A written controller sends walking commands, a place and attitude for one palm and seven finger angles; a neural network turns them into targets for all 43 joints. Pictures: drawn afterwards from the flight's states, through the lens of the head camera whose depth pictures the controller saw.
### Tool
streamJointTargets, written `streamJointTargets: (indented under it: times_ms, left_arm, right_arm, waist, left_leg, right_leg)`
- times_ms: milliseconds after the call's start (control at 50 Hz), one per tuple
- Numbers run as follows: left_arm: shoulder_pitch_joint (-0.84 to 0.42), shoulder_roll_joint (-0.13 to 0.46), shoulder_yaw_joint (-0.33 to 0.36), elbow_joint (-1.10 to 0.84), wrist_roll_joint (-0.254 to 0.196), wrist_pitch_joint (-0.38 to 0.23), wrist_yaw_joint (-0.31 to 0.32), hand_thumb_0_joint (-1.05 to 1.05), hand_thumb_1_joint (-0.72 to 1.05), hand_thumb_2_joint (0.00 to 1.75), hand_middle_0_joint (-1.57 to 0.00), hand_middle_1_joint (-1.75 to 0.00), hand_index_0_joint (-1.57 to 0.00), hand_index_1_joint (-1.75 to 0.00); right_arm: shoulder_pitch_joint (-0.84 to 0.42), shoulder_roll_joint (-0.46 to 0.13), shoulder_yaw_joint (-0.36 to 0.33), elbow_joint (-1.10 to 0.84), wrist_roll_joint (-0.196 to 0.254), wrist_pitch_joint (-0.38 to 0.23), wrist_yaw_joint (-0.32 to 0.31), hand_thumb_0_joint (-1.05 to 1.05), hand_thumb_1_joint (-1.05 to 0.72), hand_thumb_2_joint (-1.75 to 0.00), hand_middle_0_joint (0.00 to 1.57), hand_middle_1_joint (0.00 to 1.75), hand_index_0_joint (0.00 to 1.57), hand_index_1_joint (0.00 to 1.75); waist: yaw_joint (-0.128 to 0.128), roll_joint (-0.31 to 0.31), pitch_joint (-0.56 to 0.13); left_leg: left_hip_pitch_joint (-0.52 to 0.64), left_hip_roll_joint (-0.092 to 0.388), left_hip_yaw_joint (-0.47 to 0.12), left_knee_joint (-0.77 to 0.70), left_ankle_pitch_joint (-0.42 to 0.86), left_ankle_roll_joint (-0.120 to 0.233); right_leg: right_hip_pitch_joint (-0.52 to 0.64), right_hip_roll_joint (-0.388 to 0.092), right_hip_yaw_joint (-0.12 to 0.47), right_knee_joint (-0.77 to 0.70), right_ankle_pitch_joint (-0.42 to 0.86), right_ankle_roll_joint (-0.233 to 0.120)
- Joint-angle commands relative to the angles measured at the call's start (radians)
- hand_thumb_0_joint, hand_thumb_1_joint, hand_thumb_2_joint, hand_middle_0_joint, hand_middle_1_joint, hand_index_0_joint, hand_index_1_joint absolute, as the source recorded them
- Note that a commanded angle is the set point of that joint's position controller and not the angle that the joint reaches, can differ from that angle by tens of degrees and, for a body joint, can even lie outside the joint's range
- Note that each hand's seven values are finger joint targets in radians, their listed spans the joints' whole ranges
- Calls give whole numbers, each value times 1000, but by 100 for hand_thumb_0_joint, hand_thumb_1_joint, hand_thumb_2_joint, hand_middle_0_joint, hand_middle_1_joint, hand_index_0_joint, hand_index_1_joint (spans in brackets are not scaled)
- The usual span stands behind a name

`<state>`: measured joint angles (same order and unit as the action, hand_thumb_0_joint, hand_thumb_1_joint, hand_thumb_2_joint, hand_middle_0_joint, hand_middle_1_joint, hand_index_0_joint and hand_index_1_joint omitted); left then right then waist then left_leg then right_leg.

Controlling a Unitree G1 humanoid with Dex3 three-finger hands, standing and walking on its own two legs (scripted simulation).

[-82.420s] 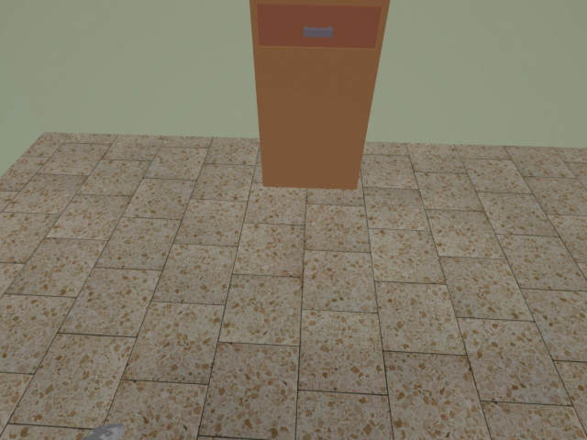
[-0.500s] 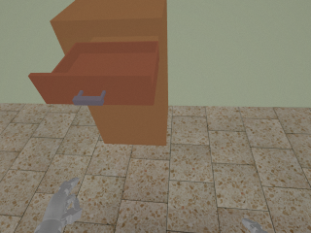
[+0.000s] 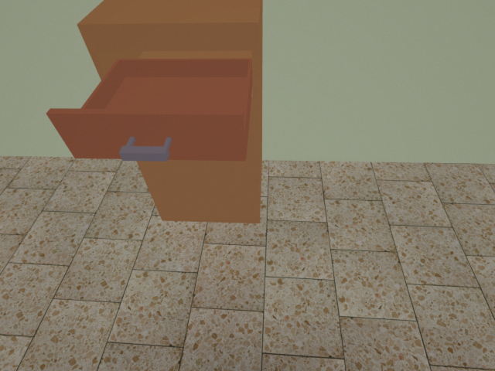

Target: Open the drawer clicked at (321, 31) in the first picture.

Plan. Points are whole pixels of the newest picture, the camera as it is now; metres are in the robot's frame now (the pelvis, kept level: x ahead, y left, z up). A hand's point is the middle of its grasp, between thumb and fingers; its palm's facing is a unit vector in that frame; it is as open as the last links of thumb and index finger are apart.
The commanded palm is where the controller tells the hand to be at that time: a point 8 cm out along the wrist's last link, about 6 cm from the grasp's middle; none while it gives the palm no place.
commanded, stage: let the arm hang, fingers relaxed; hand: left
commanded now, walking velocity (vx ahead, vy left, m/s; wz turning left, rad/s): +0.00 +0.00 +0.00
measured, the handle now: (147, 147) +0.57 +0.27 +0.02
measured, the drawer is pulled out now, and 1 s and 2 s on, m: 0.30 0.30 0.30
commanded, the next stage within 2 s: look to check the result in 0.42 s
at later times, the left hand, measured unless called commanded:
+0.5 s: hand out of the picture +0.03 +0.18 -0.17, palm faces +0.03 -0.98 -0.21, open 7.3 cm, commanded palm none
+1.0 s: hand out of the picture +0.07 +0.18 -0.17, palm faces +0.02 -0.97 -0.24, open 7.4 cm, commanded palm none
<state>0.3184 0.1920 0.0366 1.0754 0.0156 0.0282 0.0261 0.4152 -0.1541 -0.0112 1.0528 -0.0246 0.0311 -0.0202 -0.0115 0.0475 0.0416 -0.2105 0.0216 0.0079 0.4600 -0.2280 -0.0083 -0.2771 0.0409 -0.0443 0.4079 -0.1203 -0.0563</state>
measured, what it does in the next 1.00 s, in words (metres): stands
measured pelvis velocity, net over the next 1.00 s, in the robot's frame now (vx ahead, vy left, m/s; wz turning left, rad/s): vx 0.04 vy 0.00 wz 0.00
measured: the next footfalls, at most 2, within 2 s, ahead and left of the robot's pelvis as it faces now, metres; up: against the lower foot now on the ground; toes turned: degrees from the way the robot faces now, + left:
none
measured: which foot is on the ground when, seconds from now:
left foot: down 0.00-1.00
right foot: down 0.00-1.00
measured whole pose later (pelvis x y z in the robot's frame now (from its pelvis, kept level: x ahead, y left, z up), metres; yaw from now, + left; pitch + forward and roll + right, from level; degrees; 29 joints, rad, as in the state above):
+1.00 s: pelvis +0.04 +0.00 +0.00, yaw +0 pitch -1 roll +0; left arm 0.21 0.16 0.03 1.12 0.01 -0.01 0.03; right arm 0.27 -0.17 -0.01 1.10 -0.02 0.00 -0.03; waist -0.01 0.03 0.07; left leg -0.10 0.02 0.01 0.38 -0.25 -0.02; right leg -0.20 0.04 -0.03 0.39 -0.17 -0.06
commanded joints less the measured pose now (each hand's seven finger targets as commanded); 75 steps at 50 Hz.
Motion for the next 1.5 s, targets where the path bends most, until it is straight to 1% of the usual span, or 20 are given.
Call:
streamJointTargets:
  times_ms: [0, 20, 100, 140, 160, 240, 340, 360, 500, 620, 660, 720, 780, 840, 980, 1040, 1160, 1200, 1320, 1480]
  left_arm:
    - [7, 98, 17, -35, -3, -21, 7, 0, 90, 90, -20, -30, -20, -30]
    - [8, 98, 17, -32, -4, -22, 7, 0, 90, 90, -20, -30, -20, -30]
    - [3, 80, 16, -22, -1, -19, 8, 0, 90, 90, -20, -30, -20, -30]
    - [8, 74, 17, -19, 1, -20, 8, 0, 90, 90, -20, -30, -20, -30]
    - [14, 71, 17, -16, 2, -22, 9, 0, 90, 90, -20, -30, -20, -30]
    - [9, 64, 17, -14, 0, -27, 10, 0, 90, 90, -20, -30, -20, -30]
    - [2, 61, 15, -11, -2, -34, 11, 0, 90, 90, -20, -30, -20, -30]
    - [4, 61, 15, -10, -1, -36, 12, 0, 90, 90, -20, -30, -20, -30]
    - [-8, 66, 12, 3, -4, -42, 13, 0, 90, 90, -20, -30, -20, -30]
    - [-19, 69, 9, 11, -4, -42, 13, 0, 90, 90, -20, -30, -20, -30]
    - [-22, 74, 8, 14, -3, -42, 13, 0, 90, 90, -20, -30, -20, -30]
    - [-33, 84, 10, 14, -4, -45, 12, 0, 90, 90, -20, -30, -20, -30]
    - [-43, 89, 9, 12, -4, -45, 13, 0, 90, 90, -20, -30, -20, -30]
    - [-52, 99, 12, 11, -4, -46, 11, 0, 90, 90, -20, -30, -20, -30]
    - [-70, 112, 14, 9, -5, -50, 12, 0, 90, 90, -20, -30, -20, -30]
    - [-75, 118, 15, 7, -7, -51, 11, 0, 90, 90, -20, -30, -20, -30]
    - [-84, 133, 17, 5, -6, -52, 11, 0, 90, 90, -20, -30, -20, -30]
    - [-96, 135, 16, 5, -7, -51, 10, 0, 90, 90, -20, -30, -20, -30]
    - [-102, 145, 19, 2, -7, -53, 9, 0, 90, 90, -20, -30, -20, -30]
    - [-107, 155, 18, 2, -7, -54, 9, 0, 90, 90, -20, -30, -20, -30]
  right_arm:
    - [90, -79, -14, -13, -1, -19, -10, 0, -90, -90, 20, 30, 20, 30]
    - [89, -76, -14, -9, 0, -21, -10, 0, -90, -90, 20, 30, 20, 30]
    - [80, -64, -14, 1, -2, -24, -13, 0, -90, -90, 20, 30, 20, 30]
    - [72, -63, -17, 0, -2, -24, -13, 0, -90, -90, 20, 30, 20, 30]
    - [70, -62, -19, -1, 0, -24, -14, 0, -90, -90, 20, 30, 20, 30]
    - [68, -51, -19, 2, 1, -29, -15, 0, -90, -90, 20, 30, 20, 30]
    - [60, -51, -19, 2, 4, -32, -17, 0, -90, -90, 20, 30, 20, 30]
    - [59, -53, -20, 2, 6, -32, -17, 0, -90, -90, 20, 30, 20, 30]
    - [24, -68, -18, 8, 11, -41, -21, 0, -90, -90, 20, 30, 20, 30]
    - [-9, -80, -16, 12, 11, -38, -22, 0, -90, -90, 20, 30, 20, 30]
    - [-18, -85, -17, 12, 12, -36, -22, 0, -90, -90, 20, 30, 20, 30]
    - [-27, -93, -17, 16, 11, -36, -20, 0, -90, -90, 20, 30, 20, 30]
    - [-40, -95, -18, 19, 10, -33, -19, 0, -90, -90, 20, 30, 20, 30]
    - [-47, -101, -18, 20, 8, -33, -17, 0, -90, -90, 20, 30, 20, 30]
    - [-64, -113, -19, 22, 9, -34, -19, 0, -90, -90, 20, 30, 20, 30]
    - [-70, -121, -19, 25, 9, -36, -19, 0, -90, -90, 20, 30, 20, 30]
    - [-77, -130, -22, 24, 9, -31, -18, 0, -90, -90, 20, 30, 20, 30]
    - [-76, -133, -21, 27, 8, -30, -17, 0, -90, -90, 20, 30, 20, 30]
    - [-82, -146, -22, 25, 8, -35, -17, 0, -90, -90, 20, 30, 20, 30]
    - [-91, -154, -22, 24, 9, -34, -17, 0, -90, -90, 20, 30, 20, 30]
  waist:
    - [2, -52, 62]
    - [3, -66, 59]
    - [8, -6, 102]
    - [10, -8, 107]
    - [12, -20, 95]
    - [6, -1, 77]
    - [0, -28, 70]
    - [-2, -13, 55]
    - [-2, -31, 19]
    - [-3, -27, 47]
    - [-3, -21, 45]
    - [-4, -54, 28]
    - [-5, -37, 37]
    - [-3, -44, 29]
    - [-3, -29, 8]
    - [0, -40, 4]
    - [-2, -43, 1]
    - [-4, -42, 25]
    - [-2, -29, -1]
    - [-4, -37, 1]
  left_leg:
    - [-111, 55, -82, -142, -176, 59]
    - [-115, 58, -84, -148, -174, 60]
    - [-143, 73, -106, -188, -223, 60]
    - [-156, 73, -106, -192, -240, 61]
    - [-143, 70, -105, -183, -222, 61]
    - [-115, 62, -88, -166, -166, 58]
    - [-71, 58, -69, -143, -89, 52]
    - [-51, 61, -67, -138, -64, 51]
    - [3, 74, -63, -137, 51, 44]
    - [21, 76, -60, -149, 49, 41]
    - [32, 75, -56, -145, 52, 39]
    - [39, 71, -52, -144, 52, 38]
    - [45, 67, -49, -141, 45, 36]
    - [47, 67, -48, -145, 48, 34]
    - [62, 73, -47, -144, 86, 30]
    - [63, 74, -46, -150, 92, 28]
    - [76, 73, -41, -146, 74, 27]
    - [63, 73, -41, -155, 57, 26]
    - [74, 77, -45, -158, 80, 27]
    - [83, 80, -46, -160, 94, 27]
  right_leg:
    - [15, -104, 166, -133, -326, 4]
    - [27, -104, 160, -124, -307, 5]
    - [15, -91, 142, -92, -267, 10]
    - [22, -90, 140, -85, -259, 11]
    - [23, -89, 140, -83, -248, 11]
    - [35, -100, 153, -86, -209, 7]
    - [32, -110, 157, -95, -173, 3]
    - [37, -110, 155, -90, -150, 1]
    - [89, -118, 135, -62, 5, 2]
    - [77, -119, 137, -73, 4, 4]
    - [75, -118, 138, -77, 5, 4]
    - [98, -124, 144, -87, 9, 4]
    - [92, -126, 149, -99, -5, 3]
    - [105, -127, 150, -103, -3, 2]
    - [132, -130, 147, -96, 72, 0]
    - [145, -132, 144, -95, 92, 0]
    - [143, -132, 151, -114, 67, 1]
    - [134, -132, 156, -126, 29, 2]
    - [155, -132, 155, -120, 60, 0]
    - [156, -134, 149, -119, 94, 2]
